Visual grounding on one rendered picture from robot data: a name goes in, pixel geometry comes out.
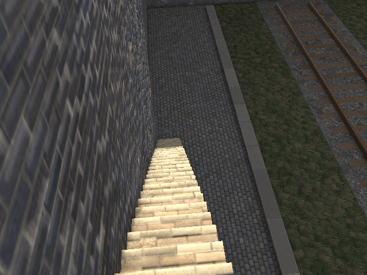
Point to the stairs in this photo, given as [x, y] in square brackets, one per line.
[172, 232]

